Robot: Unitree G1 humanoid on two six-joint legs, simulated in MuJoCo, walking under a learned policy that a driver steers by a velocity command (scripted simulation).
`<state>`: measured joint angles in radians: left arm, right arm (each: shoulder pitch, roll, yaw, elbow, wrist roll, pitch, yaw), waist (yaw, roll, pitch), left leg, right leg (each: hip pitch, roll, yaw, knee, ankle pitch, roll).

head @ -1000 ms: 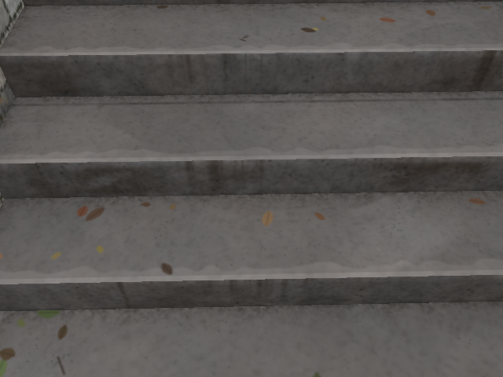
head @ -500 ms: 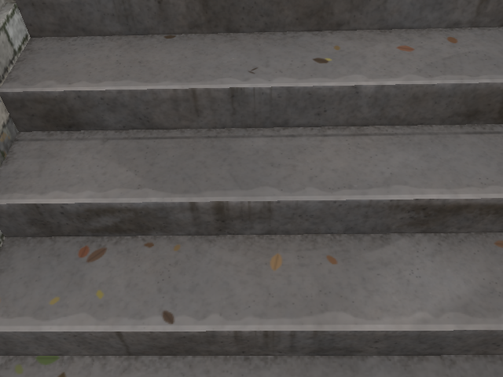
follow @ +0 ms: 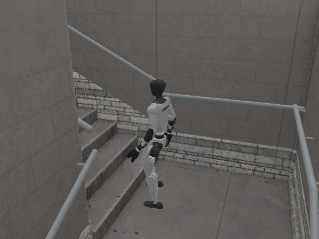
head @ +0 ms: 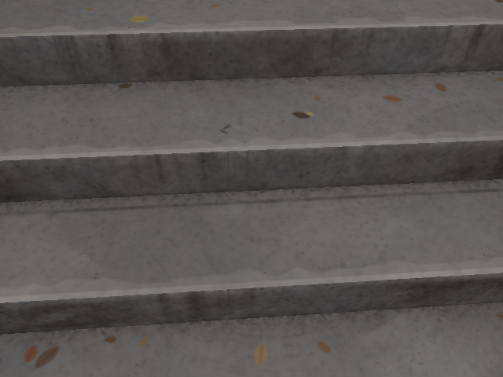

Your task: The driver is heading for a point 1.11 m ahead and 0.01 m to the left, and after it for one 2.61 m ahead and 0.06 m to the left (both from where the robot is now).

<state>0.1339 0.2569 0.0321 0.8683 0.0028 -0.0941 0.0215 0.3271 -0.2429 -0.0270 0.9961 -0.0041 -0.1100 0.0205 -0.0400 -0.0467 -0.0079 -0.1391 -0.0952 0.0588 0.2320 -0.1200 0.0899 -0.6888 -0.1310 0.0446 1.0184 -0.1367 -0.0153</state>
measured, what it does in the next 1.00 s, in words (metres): walks ahead: right foot, then left foot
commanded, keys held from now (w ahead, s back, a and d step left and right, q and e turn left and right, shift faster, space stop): w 0.06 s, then no key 0.94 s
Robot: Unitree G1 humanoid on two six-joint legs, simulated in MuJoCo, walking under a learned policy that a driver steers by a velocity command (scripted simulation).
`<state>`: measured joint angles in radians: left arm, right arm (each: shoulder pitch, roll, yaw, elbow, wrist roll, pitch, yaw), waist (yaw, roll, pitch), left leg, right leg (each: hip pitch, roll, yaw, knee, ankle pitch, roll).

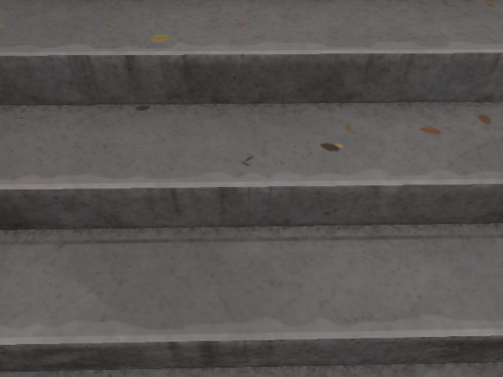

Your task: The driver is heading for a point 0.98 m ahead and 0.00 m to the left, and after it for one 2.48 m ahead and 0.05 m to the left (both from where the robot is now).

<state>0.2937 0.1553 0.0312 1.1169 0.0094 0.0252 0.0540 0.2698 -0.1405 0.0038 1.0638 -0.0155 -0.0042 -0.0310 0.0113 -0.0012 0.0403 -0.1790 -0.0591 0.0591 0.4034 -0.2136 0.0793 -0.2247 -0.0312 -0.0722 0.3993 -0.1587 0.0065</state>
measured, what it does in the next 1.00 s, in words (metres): climbs: right foot 0.15 m higher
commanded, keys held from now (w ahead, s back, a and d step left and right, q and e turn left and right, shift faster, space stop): no key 0.02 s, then w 0.98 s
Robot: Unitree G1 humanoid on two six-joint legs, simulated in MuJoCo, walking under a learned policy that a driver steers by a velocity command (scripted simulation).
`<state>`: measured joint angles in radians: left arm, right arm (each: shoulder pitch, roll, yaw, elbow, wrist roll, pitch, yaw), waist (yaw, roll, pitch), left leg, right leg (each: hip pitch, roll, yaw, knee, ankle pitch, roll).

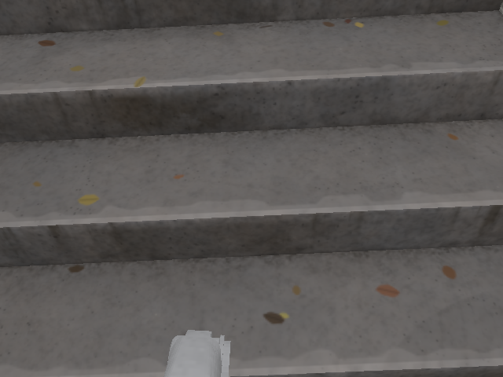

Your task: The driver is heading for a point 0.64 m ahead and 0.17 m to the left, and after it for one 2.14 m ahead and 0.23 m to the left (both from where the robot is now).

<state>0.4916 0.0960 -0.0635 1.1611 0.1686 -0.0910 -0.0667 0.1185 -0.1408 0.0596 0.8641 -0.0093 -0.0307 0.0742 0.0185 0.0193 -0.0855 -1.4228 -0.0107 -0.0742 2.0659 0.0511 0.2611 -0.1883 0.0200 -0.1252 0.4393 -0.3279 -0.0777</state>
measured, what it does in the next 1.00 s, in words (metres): climbs: left foot 0.15 m higher, then right foot 0.15 m higher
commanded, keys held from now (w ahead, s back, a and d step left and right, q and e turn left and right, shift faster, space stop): w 0.48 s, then w+q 0.52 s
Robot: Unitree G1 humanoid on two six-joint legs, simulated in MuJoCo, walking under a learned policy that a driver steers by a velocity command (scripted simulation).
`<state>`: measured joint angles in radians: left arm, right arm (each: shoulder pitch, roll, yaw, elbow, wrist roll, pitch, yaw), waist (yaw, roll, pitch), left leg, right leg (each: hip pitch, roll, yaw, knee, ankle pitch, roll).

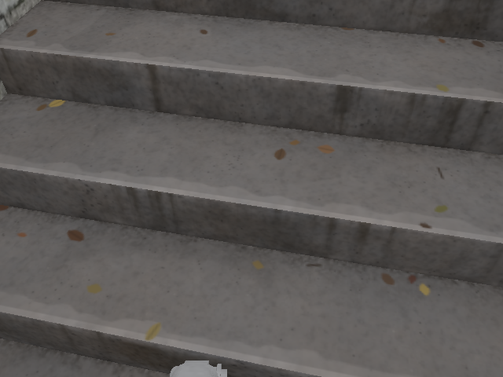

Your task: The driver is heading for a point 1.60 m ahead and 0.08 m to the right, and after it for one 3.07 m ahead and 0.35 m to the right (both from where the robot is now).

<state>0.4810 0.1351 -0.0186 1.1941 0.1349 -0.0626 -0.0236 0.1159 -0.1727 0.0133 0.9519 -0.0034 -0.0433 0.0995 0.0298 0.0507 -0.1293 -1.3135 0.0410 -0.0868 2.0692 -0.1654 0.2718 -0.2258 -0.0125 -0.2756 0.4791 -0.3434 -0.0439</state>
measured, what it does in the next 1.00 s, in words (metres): climbs: left foot 0.15 m higher, then right foot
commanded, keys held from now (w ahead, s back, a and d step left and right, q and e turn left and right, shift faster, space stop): w+q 0.10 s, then q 0.16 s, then no key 0.74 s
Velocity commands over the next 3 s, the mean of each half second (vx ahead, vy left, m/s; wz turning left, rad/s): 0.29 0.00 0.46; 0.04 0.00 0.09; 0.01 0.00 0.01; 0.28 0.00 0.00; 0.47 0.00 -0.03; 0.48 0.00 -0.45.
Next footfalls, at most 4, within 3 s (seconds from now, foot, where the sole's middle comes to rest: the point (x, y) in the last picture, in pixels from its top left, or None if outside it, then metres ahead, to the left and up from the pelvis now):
0.22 left None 0.30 0.14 -0.62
0.66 right None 0.33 -0.10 -0.62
2.24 right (263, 291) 0.64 0.03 -0.47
2.76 left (163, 152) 0.94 0.29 -0.32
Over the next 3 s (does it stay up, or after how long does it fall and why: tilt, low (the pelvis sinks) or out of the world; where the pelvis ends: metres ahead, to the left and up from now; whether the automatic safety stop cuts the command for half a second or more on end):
stays up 0.90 0.19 0.44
